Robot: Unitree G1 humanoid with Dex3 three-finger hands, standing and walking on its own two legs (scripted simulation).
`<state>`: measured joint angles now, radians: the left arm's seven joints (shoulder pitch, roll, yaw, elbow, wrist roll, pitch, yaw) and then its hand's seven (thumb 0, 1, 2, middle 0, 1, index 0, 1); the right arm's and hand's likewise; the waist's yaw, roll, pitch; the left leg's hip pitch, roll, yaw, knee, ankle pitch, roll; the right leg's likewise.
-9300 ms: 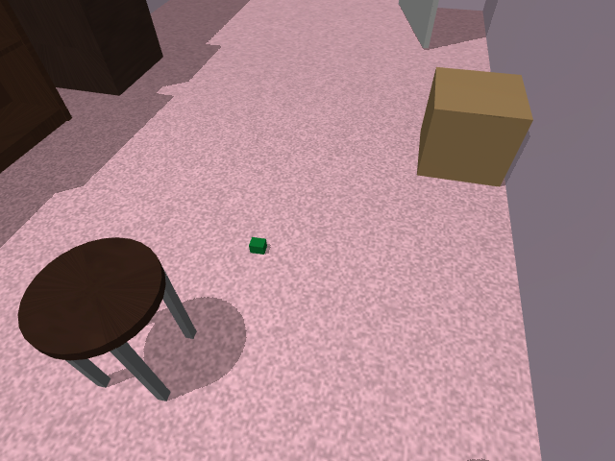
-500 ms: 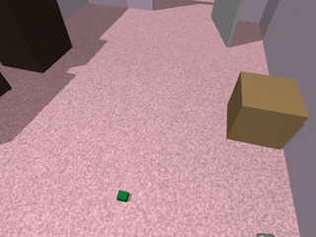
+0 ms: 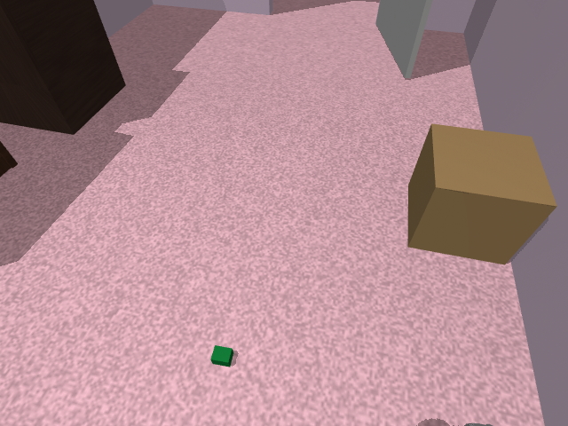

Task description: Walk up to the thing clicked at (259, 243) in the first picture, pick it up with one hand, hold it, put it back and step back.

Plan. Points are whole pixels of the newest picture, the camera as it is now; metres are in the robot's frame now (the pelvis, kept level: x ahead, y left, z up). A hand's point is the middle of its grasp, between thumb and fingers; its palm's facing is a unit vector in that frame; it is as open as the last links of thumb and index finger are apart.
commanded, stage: stand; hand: left
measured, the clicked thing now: (222, 356) +0.47 +0.22 -0.76
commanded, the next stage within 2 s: walk up in 1.78 s
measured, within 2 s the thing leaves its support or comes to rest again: neither
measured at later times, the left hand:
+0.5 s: hand out of the picture +0.07 +0.24 -0.16, palm faces -0.01 -0.94 -0.34, open 7.3 cm
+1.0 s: hand out of the picture +0.06 +0.23 -0.16, palm faces -0.01 -0.94 -0.34, open 7.3 cm
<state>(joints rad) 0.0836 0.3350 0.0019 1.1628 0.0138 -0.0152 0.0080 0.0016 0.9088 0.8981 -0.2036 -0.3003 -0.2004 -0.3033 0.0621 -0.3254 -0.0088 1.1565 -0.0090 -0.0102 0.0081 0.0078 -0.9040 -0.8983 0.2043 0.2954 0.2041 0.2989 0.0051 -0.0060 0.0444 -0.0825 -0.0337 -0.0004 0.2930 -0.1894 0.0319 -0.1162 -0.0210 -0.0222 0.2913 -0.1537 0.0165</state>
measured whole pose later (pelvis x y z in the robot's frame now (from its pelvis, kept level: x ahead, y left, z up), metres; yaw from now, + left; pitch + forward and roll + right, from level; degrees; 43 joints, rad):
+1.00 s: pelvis -0.01 -0.02 +0.00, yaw +1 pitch -2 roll +0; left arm 0.11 0.34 -0.01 1.15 0.01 -0.01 0.00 0.00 0.91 0.90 -0.20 -0.30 -0.20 -0.30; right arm 0.11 -0.35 0.00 1.15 -0.01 -0.02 0.01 0.01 -0.90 -0.90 0.20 0.30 0.20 0.30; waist 0.01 0.01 0.04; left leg -0.08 -0.02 -0.02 0.29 -0.18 0.01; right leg -0.11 -0.01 -0.04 0.29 -0.15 -0.01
